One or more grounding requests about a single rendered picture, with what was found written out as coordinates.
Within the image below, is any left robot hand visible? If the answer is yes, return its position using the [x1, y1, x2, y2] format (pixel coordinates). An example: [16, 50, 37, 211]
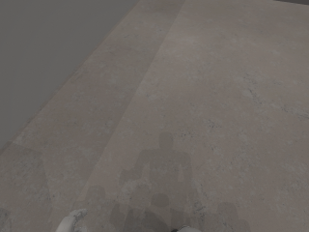
[55, 208, 88, 232]

